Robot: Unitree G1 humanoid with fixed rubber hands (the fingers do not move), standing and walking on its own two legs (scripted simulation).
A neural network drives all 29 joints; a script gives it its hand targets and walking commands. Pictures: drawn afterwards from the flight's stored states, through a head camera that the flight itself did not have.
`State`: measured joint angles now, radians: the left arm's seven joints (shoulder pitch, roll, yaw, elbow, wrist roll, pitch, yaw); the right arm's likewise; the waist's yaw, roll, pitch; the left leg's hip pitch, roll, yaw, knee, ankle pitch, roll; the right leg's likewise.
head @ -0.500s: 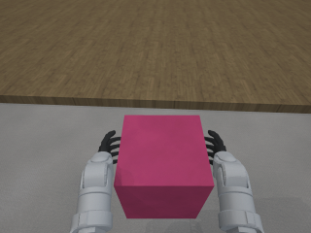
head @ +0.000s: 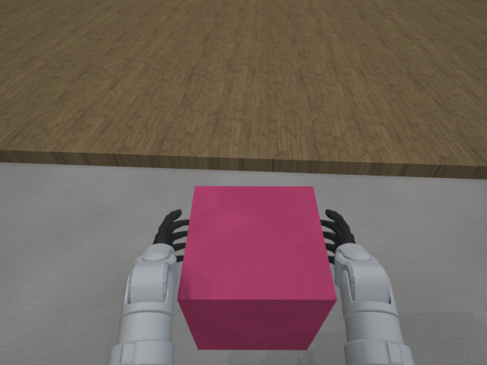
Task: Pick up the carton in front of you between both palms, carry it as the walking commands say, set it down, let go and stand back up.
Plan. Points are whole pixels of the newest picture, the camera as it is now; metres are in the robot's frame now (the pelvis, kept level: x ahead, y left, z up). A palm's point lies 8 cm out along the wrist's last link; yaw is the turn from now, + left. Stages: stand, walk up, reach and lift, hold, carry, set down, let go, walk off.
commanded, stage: hold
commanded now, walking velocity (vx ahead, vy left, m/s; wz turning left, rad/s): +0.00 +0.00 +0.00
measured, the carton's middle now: (253, 271) +0.29 +0.00 -0.02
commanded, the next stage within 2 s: carry in 0.12 s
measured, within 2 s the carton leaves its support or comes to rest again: neither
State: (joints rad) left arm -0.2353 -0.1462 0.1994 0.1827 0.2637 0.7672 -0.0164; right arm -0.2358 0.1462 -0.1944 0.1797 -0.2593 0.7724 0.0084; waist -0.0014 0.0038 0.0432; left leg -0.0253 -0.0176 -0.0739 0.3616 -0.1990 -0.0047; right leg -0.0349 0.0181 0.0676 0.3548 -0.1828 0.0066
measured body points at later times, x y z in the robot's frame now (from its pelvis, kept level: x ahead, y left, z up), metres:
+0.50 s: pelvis +0.09 +0.02 +0.00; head +0.06 +0.02 +0.44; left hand +0.37 +0.17 +0.09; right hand +0.37 -0.13 +0.08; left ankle +0.01 +0.13 -0.75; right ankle +0.06 -0.10 -0.71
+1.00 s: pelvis +0.36 +0.02 -0.01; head +0.34 +0.02 +0.44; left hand +0.59 +0.19 +0.07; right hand +0.61 -0.12 +0.07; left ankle +0.50 +0.15 -0.72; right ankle +0.21 -0.08 -0.75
